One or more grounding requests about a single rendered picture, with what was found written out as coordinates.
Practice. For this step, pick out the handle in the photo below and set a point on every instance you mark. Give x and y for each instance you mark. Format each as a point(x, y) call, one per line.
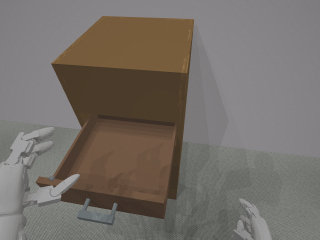
point(97, 217)

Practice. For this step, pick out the left robot hand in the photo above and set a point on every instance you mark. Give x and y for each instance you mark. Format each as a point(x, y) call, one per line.
point(14, 177)

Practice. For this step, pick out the right robot hand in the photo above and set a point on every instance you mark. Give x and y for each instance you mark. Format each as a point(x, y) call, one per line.
point(257, 227)

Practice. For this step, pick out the cabinet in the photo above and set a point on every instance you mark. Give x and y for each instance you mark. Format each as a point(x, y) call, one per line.
point(131, 67)

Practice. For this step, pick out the robot left forearm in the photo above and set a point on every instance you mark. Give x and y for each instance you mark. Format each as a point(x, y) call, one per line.
point(11, 226)

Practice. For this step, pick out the drawer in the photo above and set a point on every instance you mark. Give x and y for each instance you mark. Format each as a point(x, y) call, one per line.
point(120, 160)

